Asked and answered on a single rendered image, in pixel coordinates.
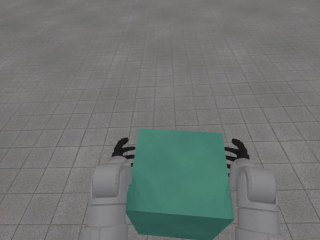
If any carton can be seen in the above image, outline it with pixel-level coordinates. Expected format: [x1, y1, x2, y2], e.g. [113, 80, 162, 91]
[125, 128, 235, 240]

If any robot right hand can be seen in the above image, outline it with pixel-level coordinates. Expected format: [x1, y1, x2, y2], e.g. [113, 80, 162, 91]
[224, 138, 250, 177]

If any left robot forearm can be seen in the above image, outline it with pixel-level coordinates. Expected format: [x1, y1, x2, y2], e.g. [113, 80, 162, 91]
[82, 155, 132, 240]

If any right robot forearm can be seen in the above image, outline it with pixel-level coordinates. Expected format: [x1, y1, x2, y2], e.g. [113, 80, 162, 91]
[228, 158, 285, 240]

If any robot left hand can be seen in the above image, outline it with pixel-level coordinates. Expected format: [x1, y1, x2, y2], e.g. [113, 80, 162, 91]
[111, 137, 136, 167]

